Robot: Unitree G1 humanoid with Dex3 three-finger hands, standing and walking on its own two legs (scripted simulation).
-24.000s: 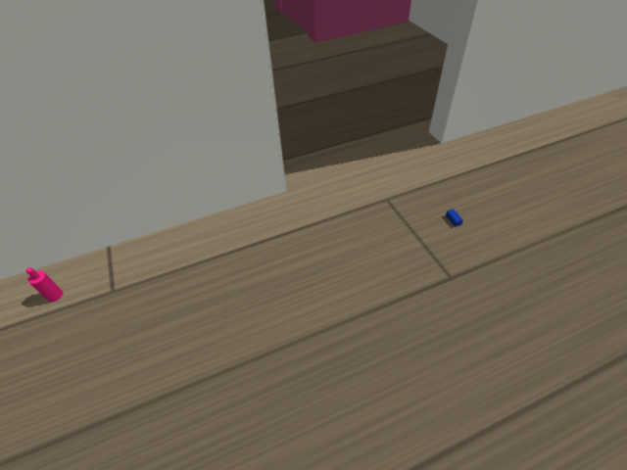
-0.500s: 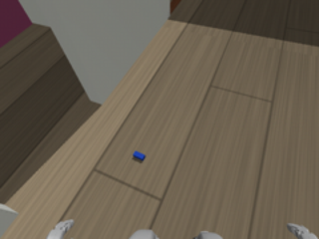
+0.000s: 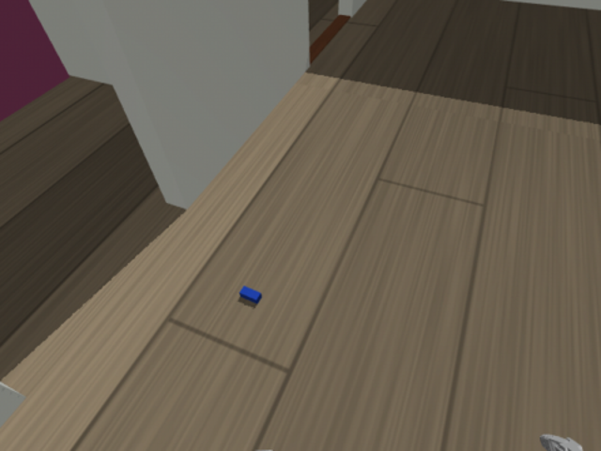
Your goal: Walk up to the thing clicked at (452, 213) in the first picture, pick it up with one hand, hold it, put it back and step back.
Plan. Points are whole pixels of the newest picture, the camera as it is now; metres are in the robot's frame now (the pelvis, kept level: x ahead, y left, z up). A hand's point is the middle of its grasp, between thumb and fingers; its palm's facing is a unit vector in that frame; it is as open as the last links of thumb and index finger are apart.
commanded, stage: walk up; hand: left
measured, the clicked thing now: (250, 294) +0.77 +0.27 -0.74
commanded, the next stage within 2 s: stand in 1.04 s
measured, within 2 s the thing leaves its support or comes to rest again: neither
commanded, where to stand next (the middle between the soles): +0.38 -0.01 m, yaw +1 degrees
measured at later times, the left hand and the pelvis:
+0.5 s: hand out of the picture +0.10 +0.27 -0.13, palm faces +0.05 -0.93 -0.37, open 7.3 cm; pelvis +0.01 +0.00 +0.01, yaw +3 degrees
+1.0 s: hand out of the picture +0.12 +0.27 -0.14, palm faces +0.10 -0.94 -0.33, open 7.3 cm; pelvis +0.04 +0.01 +0.02, yaw +4 degrees
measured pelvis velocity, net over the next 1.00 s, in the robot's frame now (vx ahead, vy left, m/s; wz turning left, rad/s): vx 0.04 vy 0.01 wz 0.08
